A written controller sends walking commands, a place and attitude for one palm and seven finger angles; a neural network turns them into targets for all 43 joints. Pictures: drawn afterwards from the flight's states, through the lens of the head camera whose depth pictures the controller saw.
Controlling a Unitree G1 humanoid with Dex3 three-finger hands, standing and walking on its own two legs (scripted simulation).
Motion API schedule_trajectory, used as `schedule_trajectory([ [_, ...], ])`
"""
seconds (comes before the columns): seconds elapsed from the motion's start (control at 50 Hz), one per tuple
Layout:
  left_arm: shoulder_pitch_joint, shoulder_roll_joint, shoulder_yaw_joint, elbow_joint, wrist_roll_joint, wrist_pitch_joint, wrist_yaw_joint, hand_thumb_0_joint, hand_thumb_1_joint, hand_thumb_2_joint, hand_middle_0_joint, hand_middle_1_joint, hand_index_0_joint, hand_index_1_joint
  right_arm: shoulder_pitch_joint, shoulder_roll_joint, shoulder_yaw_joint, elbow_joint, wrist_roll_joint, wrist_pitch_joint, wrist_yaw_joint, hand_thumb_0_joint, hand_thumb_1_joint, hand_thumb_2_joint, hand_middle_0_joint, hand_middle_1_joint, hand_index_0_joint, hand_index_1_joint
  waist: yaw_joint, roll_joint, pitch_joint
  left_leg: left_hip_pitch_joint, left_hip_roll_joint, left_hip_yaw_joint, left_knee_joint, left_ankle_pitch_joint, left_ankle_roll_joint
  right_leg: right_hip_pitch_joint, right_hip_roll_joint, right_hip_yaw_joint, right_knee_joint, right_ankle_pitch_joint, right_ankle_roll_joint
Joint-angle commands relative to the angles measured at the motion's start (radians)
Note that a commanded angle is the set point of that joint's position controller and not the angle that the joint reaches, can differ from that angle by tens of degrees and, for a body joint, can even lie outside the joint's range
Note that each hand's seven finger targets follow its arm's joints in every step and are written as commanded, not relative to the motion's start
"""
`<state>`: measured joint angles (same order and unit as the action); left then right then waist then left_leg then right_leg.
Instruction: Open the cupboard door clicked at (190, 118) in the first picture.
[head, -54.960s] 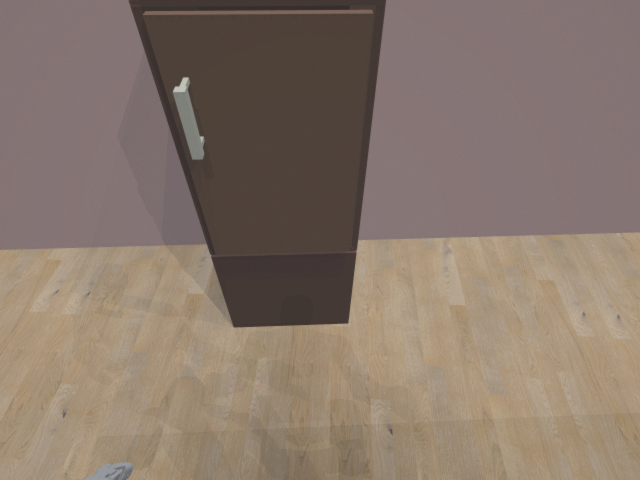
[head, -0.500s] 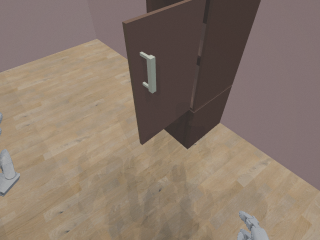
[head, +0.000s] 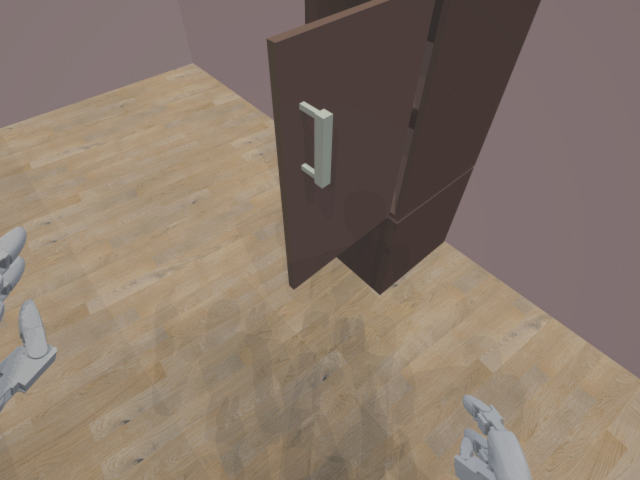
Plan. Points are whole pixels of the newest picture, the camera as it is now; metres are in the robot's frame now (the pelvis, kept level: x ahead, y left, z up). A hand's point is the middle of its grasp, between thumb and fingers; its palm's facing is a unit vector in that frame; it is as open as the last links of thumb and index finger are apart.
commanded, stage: stop stepping back and stand still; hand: left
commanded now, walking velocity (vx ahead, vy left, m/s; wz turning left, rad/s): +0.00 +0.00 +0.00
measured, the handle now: (314, 145) +0.60 +0.06 +0.08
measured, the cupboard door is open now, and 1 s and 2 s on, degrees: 92 92 92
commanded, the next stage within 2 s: let the arm hang, fingers relaxed in 0.08 s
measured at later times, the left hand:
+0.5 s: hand out of the picture +0.05 +0.17 -0.17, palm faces -0.02 -0.98 -0.18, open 7.3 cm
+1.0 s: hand out of the picture +0.01 +0.21 -0.16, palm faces +0.04 -0.96 -0.29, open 7.3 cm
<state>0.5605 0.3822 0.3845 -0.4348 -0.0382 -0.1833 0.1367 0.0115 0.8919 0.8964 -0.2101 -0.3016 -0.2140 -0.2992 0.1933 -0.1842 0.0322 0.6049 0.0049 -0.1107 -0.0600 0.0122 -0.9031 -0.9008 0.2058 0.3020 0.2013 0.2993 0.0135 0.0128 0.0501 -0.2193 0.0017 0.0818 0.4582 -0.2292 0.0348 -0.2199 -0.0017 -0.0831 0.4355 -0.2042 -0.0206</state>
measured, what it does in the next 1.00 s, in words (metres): stands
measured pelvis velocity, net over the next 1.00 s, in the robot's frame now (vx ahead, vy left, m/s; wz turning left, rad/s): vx -0.01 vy -0.01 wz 0.02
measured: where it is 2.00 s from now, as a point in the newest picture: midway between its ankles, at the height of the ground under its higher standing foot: outside the picture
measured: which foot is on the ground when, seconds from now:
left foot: down 0.00-1.00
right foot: down 0.00-1.00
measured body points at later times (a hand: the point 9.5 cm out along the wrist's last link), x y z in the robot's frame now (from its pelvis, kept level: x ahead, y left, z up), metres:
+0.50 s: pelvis -0.02 -0.01 -0.01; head +0.01 +0.00 +0.44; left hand +0.05 +0.22 -0.15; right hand +0.06 -0.27 -0.14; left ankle +0.01 +0.09 -0.74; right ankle +0.02 -0.10 -0.74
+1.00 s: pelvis -0.01 -0.01 +0.00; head +0.00 -0.03 +0.45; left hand +0.01 +0.26 -0.14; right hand +0.00 -0.24 -0.17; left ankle +0.01 +0.09 -0.74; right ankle +0.02 -0.10 -0.74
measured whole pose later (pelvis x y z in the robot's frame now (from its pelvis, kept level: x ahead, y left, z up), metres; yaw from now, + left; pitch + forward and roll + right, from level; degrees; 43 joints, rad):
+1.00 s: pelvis -0.01 -0.01 +0.00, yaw +1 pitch -2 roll +0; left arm 0.21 0.23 0.02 1.14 0.01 0.00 0.02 0.00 0.91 0.90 -0.20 -0.30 -0.20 -0.30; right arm 0.25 -0.20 0.00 1.13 -0.02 0.01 -0.01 0.00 -0.91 -0.90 0.20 0.30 0.20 0.30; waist -0.01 0.04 0.05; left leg -0.19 -0.01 0.06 0.40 -0.18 0.03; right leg -0.20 -0.01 -0.11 0.41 -0.18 -0.04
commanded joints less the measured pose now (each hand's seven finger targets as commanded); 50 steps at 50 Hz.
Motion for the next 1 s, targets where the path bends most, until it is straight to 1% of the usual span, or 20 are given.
schedule_trajectory([
  [0.0, -0.067, 0.195, 0.142, -0.261, 0.001, -0.075, 0.03, 0.0, 0.9, 0.9, -0.2, -0.3, -0.2, -0.3, -0.073, -0.143, -0.062, -0.15, -0.004, -0.05, -0.019, 0.0, -0.9, -0.9, 0.2, 0.3, 0.2, 0.3, -0.003, 0.076, -0.142, -0.043, 0.099, -0.135, -0.131, 0.096, -0.014, 0.133, -0.05, 0.108, -0.03, 0.132, 0.016],
  [0.02, -0.064, 0.215, 0.157, -0.267, 0.002, -0.075, 0.032, 0.0, 0.9, 0.9, -0.2, -0.3, -0.2, -0.3, -0.08, -0.144, -0.062, -0.151, -0.006, -0.053, -0.022, 0.0, -0.9, -0.9, 0.2, 0.3, 0.2, 0.3, -0.001, 0.082, -0.141, -0.042, 0.098, -0.134, -0.13, 0.1, -0.015, 0.132, -0.054, 0.108, -0.034, 0.134, 0.016],
  [0.14, -0.011, 0.175, 0.135, -0.22, -0.005, -0.071, 0.031, 0.0, 0.9, 0.9, -0.2, -0.3, -0.2, -0.3, -0.07, -0.142, -0.066, -0.148, 0.0, -0.048, -0.019, 0.0, -0.9, -0.9, 0.2, 0.3, 0.2, 0.3, -0.007, 0.052, -0.143, -0.035, 0.091, -0.121, -0.103, 0.157, -0.025, 0.138, -0.063, 0.113, -0.045, 0.187, 0.012],
  [0.16, -0.108, 0.03, -0.281, 0.57, 0.075, 0.066, -0.107, 0.0, 0.9, 0.9, -0.2, -0.3, -0.2, -0.3, -0.114, -0.323, -0.116, 0.106, 0.008, -0.092, 0.073, 0.0, -0.9, -0.9, 0.2, 0.3, 0.2, 0.3, -0.061, 0.044, -0.053, -0.104, 0.116, -0.146, 0.063, 0.32, -0.006, -0.029, -0.138, 0.048, 0.088, 0.268, -0.012],
  [0.18, -0.122, 0.018, -0.253, 0.594, 0.061, 0.147, -0.127, 0.0, 0.9, 0.9, -0.2, -0.3, -0.2, -0.3, -0.028, -0.274, -0.115, 0.104, 0.011, -0.018, 0.074, 0.0, -0.9, -0.9, 0.2, 0.3, 0.2, 0.3, -0.046, 0.067, -0.131, -0.035, 0.119, -0.128, 0.036, 0.374, -0.015, -0.041, -0.126, 0.096, 0.067, 0.187, -0.024],
  [0.2, -0.129, 0.01, -0.258, 0.58, 0.058, 0.171, -0.131, 0.0, 0.9, 0.9, -0.2, -0.3, -0.2, -0.3, -0.023, -0.271, -0.109, 0.081, 0.009, 0.005, 0.07, 0.0, -0.9, -0.9, 0.2, 0.3, 0.2, 0.3, -0.044, 0.085, -0.112, -0.049, 0.138, -0.141, 0.014, 0.33, -0.002, -0.064, -0.104, 0.073, 0.087, 0.073, -0.015],
  [0.22, -0.163, -0.004, -0.264, 0.621, 0.066, 0.166, -0.131, 0.0, 0.9, 0.9, -0.2, -0.3, -0.2, -0.3, -0.023, -0.26, -0.106, 0.097, -0.004, 0.015, 0.069, 0.0, -0.9, -0.9, 0.2, 0.3, 0.2, 0.3, -0.035, 0.044, -0.137, -0.095, 0.158, -0.184, -0.002, 0.305, 0.027, -0.047, -0.082, 0.065, 0.122, 0.016, -0.017],
  [0.26, -0.217, 0.022, -0.275, 0.716, 0.07, 0.166, -0.133, 0.0, 0.9, 0.9, -0.2, -0.3, -0.2, -0.3, -0.049, -0.271, -0.089, 0.094, -0.016, 0.037, 0.068, 0.0, -0.9, -0.9, 0.2, 0.3, 0.2, 0.3, -0.02, -0.062, -0.114, -0.172, 0.166, -0.236, -0.049, 0.191, 0.056, 0.007, -0.074, 0.079, 0.129, -0.037, -0.02],
  [0.3, -0.269, 0.054, -0.284, 0.837, 0.077, 0.161, -0.135, 0.0, 0.9, 0.9, -0.2, -0.3, -0.2, -0.3, -0.061, -0.282, -0.086, 0.123, -0.024, 0.051, 0.068, 0.0, -0.9, -0.9, 0.2, 0.3, 0.2, 0.3, -0.012, -0.213, -0.117, -0.146, 0.124, -0.214, -0.023, 0.129, 0.039, 0.021, -0.113, 0.116, 0.049, 0.014, -0.037],
  [0.32, -0.3, 0.065, -0.292, 0.896, 0.078, 0.162, -0.133, 0.0, 0.9, 0.9, -0.2, -0.3, -0.2, -0.3, -0.055, -0.268, -0.084, 0.14, -0.022, 0.062, 0.069, 0.0, -0.9, -0.9, 0.2, 0.3, 0.2, 0.3, -0.021, -0.236, -0.113, -0.109, 0.093, -0.186, 0.004, 0.098, 0.027, -0.01, -0.147, 0.146, 0.008, 0.004, -0.058],
  [0.36, -0.35, 0.05, -0.319, 1.011, 0.069, 0.17, -0.13, 0.0, 0.9, 0.9, -0.2, -0.3, -0.2, -0.3, -0.034, -0.232, -0.068, 0.19, -0.028, 0.084, 0.069, 0.0, -0.9, -0.9, 0.2, 0.3, 0.2, 0.3, -0.039, -0.194, -0.091, -0.037, 0.055, -0.141, 0.025, 0.066, 0.011, -0.071, -0.181, 0.178, -0.042, -0.028, -0.078],
  [0.4, -0.371, 0.033, -0.341, 1.105, 0.061, 0.174, -0.126, 0.0, 0.9, 0.9, -0.2, -0.3, -0.2, -0.3, -0.022, -0.206, -0.055, 0.232, -0.03, 0.097, 0.069, 0.0, -0.9, -0.9, 0.2, 0.3, 0.2, 0.3, -0.042, -0.056, -0.084, -0.005, 0.057, -0.139, -0.008, 0.072, 0.003, -0.073, -0.169, 0.173, -0.055, -0.063, -0.071],
  [0.44, -0.351, 0.017, -0.35, 1.193, 0.056, 0.173, -0.121, 0.0, 0.9, 0.9, -0.2, -0.3, -0.2, -0.3, -0.032, -0.196, -0.048, 0.269, -0.031, 0.099, 0.065, 0.0, -0.9, -0.9, 0.2, 0.3, 0.2, 0.3, -0.025, 0.088, -0.095, -0.035, 0.086, -0.171, -0.076, 0.079, 0.006, 0.002, -0.132, 0.143, -0.037, -0.05, -0.045],
  [0.5, -0.307, -0.006, -0.358, 1.317, 0.049, 0.169, -0.117, 0.0, 0.9, 0.9, -0.2, -0.3, -0.2, -0.3, -0.017, -0.168, -0.04, 0.325, -0.027, 0.104, 0.056, 0.0, -0.9, -0.9, 0.2, 0.3, 0.2, 0.3, -0.013, 0.156, -0.097, -0.061, 0.086, -0.168, -0.119, 0.015, -0.004, 0.073, -0.125, 0.139, -0.063, -0.043, -0.04],
  [0.56, -0.306, -0.015, -0.351, 1.392, 0.048, 0.166, -0.115, 0.0, 0.9, 0.9, -0.2, -0.3, -0.2, -0.3, 0.02, -0.156, -0.046, 0.373, -0.027, 0.113, 0.05, 0.0, -0.9, -0.9, 0.2, 0.3, 0.2, 0.3, -0.017, 0.145, -0.072, -0.054, 0.087, -0.16, -0.122, -0.022, -0.006, 0.071, -0.134, 0.134, -0.109, -0.067, -0.048],
  [0.66, -0.331, -0.011, -0.349, 1.472, 0.048, 0.164, -0.116, 0.0, 0.9, 0.9, -0.2, -0.3, -0.2, -0.3, 0.079, -0.163, -0.058, 0.436, -0.026, 0.121, 0.046, 0.0, -0.9, -0.9, 0.2, 0.3, 0.2, 0.3, -0.028, 0.009, 0.008, -0.038, 0.086, -0.155, -0.132, -0.074, -0.002, -0.002, -0.136, 0.138, -0.172, -0.181, -0.053],
  [0.7, -0.331, -0.014, -0.348, 1.495, 0.048, 0.164, -0.115, 0.0, 0.9, 0.9, -0.2, -0.3, -0.2, -0.3, 0.096, -0.159, -0.061, 0.455, -0.026, 0.121, 0.043, 0.0, -0.9, -0.9, 0.2, 0.3, 0.2, 0.3, -0.03, -0.036, 0.013, -0.019, 0.084, -0.144, -0.123, -0.063, 0.001, -0.017, -0.138, 0.142, -0.188, -0.2, -0.053],
  [0.74, -0.336, -0.012, -0.346, 1.508, 0.048, 0.165, -0.113, 0.0, 0.9, 0.9, -0.2, -0.3, -0.2, -0.3, 0.108, -0.155, -0.06, 0.471, -0.027, 0.121, 0.043, 0.0, -0.9, -0.9, 0.2, 0.3, 0.2, 0.3, -0.033, -0.054, 0.02, -0.009, 0.084, -0.135, -0.121, -0.057, 0.002, -0.031, -0.139, 0.14, -0.193, -0.218, -0.052],
  [0.86, -0.342, -0.011, -0.342, 1.529, 0.048, 0.167, -0.111, 0.0, 0.9, 0.9, -0.2, -0.3, -0.2, -0.3, 0.106, -0.149, -0.06, 0.496, -0.029, 0.119, 0.041, 0.0, -0.9, -0.9, 0.2, 0.3, 0.2, 0.3, -0.029, -0.044, 0.028, -0.008, 0.086, -0.134, -0.131, -0.049, 0.004, -0.031, -0.135, 0.143, -0.188, -0.215, -0.049],
  [0.98, -0.352, -0.009, -0.341, 1.537, 0.049, 0.162, -0.11, 0.0, 0.9, 0.9, -0.2, -0.3, -0.2, -0.3, 0.072, -0.154, -0.057, 0.504, -0.029, 0.106, 0.041, 0.0, -0.9, -0.9, 0.2, 0.3, 0.2, 0.3, -0.016, -0.006, 0.012, -0.023, 0.106, -0.152, -0.177, -0.003, 0.004, 0.035, -0.126, 0.126, -0.15, -0.095, -0.04],
])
